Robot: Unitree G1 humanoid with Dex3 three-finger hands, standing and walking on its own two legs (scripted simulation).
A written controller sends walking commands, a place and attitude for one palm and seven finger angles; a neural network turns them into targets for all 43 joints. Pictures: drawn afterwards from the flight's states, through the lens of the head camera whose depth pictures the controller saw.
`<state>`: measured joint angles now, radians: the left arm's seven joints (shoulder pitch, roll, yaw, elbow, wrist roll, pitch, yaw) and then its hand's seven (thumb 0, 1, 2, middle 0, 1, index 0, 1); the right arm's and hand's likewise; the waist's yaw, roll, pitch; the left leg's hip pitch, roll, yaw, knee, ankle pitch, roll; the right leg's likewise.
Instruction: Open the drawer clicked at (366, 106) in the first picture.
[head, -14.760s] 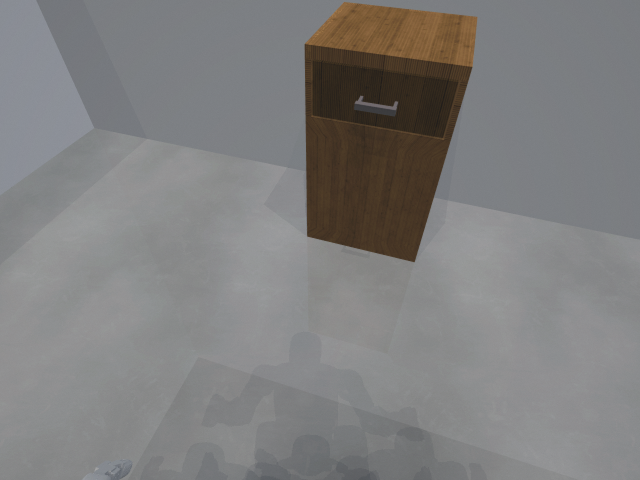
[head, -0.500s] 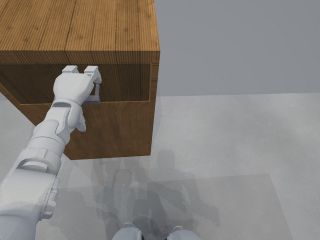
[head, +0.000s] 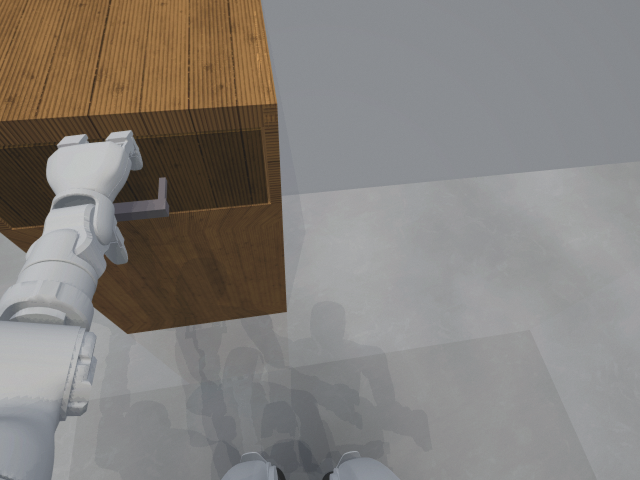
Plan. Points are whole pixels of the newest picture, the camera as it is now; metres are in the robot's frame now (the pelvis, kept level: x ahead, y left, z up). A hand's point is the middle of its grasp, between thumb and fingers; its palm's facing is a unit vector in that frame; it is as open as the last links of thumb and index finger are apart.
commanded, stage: move the hooked fingers above the handle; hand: left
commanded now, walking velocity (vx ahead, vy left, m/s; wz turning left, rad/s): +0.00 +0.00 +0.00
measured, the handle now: (125, 199) +0.54 +0.25 -0.04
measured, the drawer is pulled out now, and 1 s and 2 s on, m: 0.00 0.00 0.00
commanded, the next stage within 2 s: lower the fingers behind the handle in 0.60 s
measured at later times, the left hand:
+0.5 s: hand (99, 202) +0.49 +0.25 +0.01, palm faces -0.03 -0.02 -1.00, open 13.5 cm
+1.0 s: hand (115, 210) +0.49 +0.24 -0.01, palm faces +0.03 -0.05 -1.00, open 13.8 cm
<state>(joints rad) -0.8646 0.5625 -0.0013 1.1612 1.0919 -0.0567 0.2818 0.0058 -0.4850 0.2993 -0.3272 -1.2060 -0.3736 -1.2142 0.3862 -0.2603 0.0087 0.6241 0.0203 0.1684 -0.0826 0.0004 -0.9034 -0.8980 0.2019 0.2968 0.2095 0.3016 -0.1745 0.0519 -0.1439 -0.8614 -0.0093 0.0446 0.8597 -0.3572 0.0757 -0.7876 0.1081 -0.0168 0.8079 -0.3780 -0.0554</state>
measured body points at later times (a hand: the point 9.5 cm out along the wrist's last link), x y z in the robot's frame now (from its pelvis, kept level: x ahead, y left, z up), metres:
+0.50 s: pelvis +0.02 +0.01 +0.00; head +0.11 +0.02 +0.44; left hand +0.49 +0.25 +0.07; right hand +0.06 -0.25 -0.13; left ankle +0.02 +0.07 -0.69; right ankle -0.01 -0.09 -0.69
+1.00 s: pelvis +0.00 +0.02 -0.02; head +0.12 +0.04 +0.42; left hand +0.49 +0.24 +0.04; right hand +0.01 -0.26 -0.14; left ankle +0.02 +0.07 -0.69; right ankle -0.01 -0.09 -0.69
